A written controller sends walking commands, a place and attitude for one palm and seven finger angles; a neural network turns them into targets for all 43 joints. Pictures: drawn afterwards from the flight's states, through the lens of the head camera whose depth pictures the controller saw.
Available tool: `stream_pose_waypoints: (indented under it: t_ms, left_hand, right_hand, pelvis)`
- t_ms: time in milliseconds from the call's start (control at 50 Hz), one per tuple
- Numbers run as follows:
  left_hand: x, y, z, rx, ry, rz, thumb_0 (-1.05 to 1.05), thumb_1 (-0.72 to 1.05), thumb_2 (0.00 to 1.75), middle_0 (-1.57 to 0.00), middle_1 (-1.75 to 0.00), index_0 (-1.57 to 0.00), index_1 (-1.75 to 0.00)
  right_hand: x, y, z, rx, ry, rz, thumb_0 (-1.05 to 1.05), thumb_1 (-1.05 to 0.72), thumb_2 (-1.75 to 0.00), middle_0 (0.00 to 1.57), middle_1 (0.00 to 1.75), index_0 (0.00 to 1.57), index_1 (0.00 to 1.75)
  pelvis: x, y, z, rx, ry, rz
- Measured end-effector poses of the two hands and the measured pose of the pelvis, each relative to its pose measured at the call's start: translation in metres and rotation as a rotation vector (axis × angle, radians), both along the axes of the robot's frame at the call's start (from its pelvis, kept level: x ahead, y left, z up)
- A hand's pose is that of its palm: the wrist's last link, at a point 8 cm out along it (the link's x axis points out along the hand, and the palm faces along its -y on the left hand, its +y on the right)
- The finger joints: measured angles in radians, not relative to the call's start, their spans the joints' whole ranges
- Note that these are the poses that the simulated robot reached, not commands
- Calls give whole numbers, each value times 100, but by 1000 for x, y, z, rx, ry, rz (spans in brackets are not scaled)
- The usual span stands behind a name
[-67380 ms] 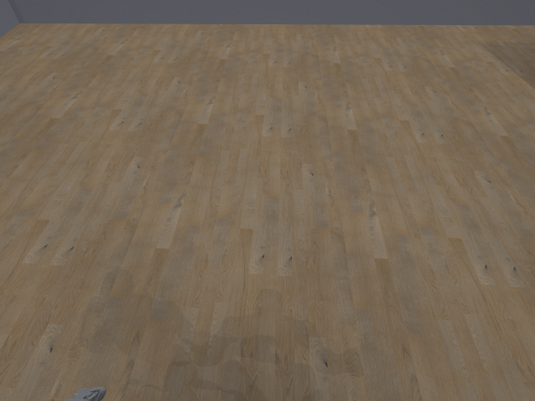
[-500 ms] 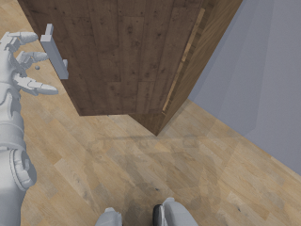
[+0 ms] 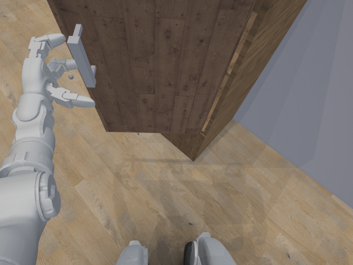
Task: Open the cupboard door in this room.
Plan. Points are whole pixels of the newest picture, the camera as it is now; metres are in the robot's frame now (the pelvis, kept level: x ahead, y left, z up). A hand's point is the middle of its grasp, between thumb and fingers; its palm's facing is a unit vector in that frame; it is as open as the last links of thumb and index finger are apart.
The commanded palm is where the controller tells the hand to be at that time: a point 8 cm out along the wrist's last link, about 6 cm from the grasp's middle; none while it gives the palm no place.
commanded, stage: slide the fingers in behind the handle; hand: left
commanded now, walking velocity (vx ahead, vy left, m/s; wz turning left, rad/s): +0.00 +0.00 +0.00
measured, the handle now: (85, 58) +0.55 +0.19 +0.07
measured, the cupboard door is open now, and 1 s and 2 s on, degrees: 43 40 52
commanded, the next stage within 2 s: close the thumb around the handle in 0.66 s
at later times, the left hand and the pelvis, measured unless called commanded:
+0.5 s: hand (95, 73) +0.51 +0.17 +0.07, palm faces +0.01 -1.00 -0.03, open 14.4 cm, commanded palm +0.49 +0.20 +0.07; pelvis +0.00 -0.01 +0.00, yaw -1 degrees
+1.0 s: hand (94, 73) +0.51 +0.17 +0.07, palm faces +0.02 -1.00 -0.03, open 12.6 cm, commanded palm +0.49 +0.20 +0.07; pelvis +0.00 -0.01 +0.00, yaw -1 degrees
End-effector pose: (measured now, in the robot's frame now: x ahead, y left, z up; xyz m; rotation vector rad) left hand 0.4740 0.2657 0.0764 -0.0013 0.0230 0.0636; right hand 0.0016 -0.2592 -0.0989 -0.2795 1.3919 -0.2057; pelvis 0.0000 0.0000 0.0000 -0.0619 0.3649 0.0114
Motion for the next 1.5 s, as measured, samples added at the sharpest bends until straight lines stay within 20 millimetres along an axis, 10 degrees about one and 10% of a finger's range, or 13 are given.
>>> stream_pose_waypoints:
  t_ms: [380, 860, 1500]
  left_hand:
    - [8, -45, -3, 17, 9, -85, -1, -50, 30, -25, -119, -13, -112]
    - [18, -45, -3, 30, 4, -43, -1, -47, 31, -28, -121, -25, -120]
    - [18, -43, -3, 29, 5, -42, 1, 77, 83, -35, -135, -32, -134]
  right_hand:
    - [-2, -8, -1, 1, -8, 0, 1, -91, -90, 20, 30, 20, 30]
    - [-22, -5, -4, 18, 18, -56, 1, -91, -90, 20, 30, 20, 30]
    - [-8, -2, -4, 24, -6, -52, 1, -91, -90, 20, 30, 20, 30]
  pelvis:
    - [-1, -5, -1, 6, 4, 5]
    - [-1, -7, -2, 20, 18, -27]
    - [4, -4, -1, 16, 18, -26]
